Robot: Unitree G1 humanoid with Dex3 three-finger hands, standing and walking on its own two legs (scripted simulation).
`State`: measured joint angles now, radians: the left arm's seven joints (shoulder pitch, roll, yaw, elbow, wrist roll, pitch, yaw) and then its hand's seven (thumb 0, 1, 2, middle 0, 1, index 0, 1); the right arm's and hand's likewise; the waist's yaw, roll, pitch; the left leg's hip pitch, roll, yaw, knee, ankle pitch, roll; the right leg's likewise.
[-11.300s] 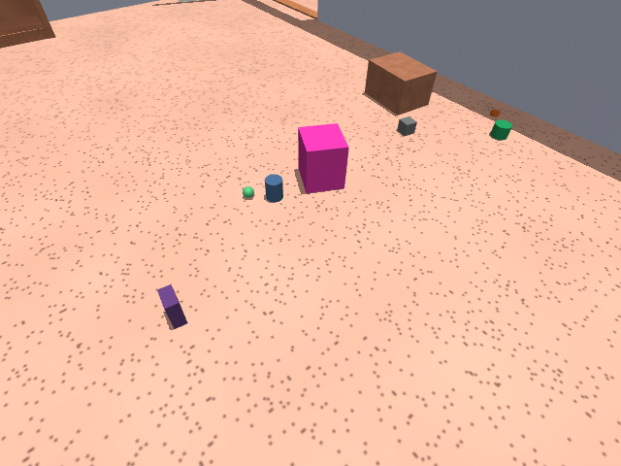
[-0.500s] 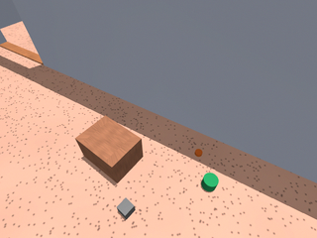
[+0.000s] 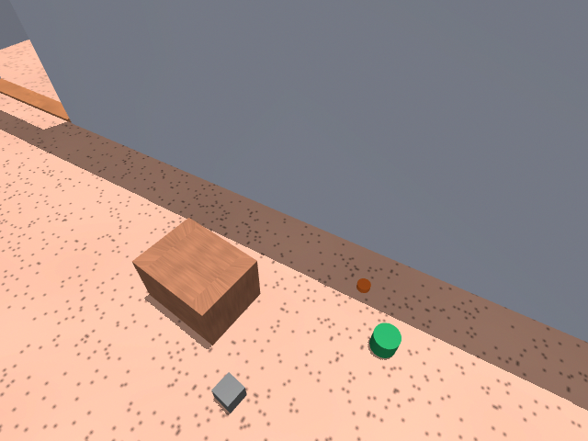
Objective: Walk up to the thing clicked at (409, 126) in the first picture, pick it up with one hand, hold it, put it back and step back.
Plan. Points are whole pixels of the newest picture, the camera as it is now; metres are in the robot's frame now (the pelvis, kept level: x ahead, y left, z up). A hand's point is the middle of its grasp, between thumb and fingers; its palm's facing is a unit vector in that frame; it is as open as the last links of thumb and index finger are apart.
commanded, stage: walk up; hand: left
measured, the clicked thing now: (229, 392) +0.43 +0.20 -0.75
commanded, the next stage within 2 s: stand in 0.04 s
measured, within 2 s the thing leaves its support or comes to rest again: neither
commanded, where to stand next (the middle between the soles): +0.03 -0.01 m, yaw +0 degrees
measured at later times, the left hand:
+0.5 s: hand out of the picture +0.08 +0.26 -0.16, palm faces -0.02 -0.94 -0.35, open 7.4 cm
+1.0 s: hand out of the picture +0.08 +0.25 -0.15, palm faces -0.01 -0.94 -0.35, open 7.4 cm
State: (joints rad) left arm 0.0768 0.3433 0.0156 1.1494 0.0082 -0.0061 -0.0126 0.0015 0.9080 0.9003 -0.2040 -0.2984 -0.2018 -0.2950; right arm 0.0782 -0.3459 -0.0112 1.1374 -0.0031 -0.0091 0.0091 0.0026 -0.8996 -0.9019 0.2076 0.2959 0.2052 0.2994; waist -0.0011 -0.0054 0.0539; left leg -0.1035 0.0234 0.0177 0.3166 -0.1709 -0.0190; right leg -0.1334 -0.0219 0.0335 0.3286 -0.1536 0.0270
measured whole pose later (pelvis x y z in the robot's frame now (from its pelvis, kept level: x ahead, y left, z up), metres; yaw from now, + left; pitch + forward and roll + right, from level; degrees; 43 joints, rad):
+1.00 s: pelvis +0.01 +0.00 +0.00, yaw +1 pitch -2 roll +0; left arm 0.12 0.36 0.00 1.12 0.01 -0.01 -0.01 0.00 0.91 0.90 -0.20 -0.30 -0.20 -0.30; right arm 0.11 -0.35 0.00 1.12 -0.01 -0.01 0.01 0.00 -0.90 -0.90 0.21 0.30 0.21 0.30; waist 0.00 0.01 0.05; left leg -0.09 0.03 0.00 0.32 -0.19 -0.03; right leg -0.11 -0.02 0.01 0.33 -0.18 0.02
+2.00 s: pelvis +0.02 +0.00 +0.00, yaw +1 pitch -2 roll +0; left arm 0.12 0.36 0.00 1.12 0.01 -0.01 -0.01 0.00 0.91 0.90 -0.20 -0.30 -0.20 -0.30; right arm 0.12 -0.35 0.00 1.12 -0.01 0.00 0.01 0.00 -0.90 -0.90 0.21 0.30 0.21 0.30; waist 0.00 0.00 0.06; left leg -0.09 0.02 0.00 0.32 -0.19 -0.02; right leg -0.11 -0.02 0.01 0.33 -0.18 0.02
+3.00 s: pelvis +0.00 +0.00 -0.08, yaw +2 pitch +16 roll -1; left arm 0.13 0.27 0.15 0.65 0.27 0.23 0.13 -0.01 -0.51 0.97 -0.13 -1.02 -0.14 -1.00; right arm 0.20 -0.23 -0.04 0.61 0.00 -0.10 -0.02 0.01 -0.97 -0.92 0.21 0.30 0.20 0.30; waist -0.01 -0.01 -0.08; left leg -0.83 0.02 -0.03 1.05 -0.50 -0.02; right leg -0.82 -0.02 0.00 1.02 -0.48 0.03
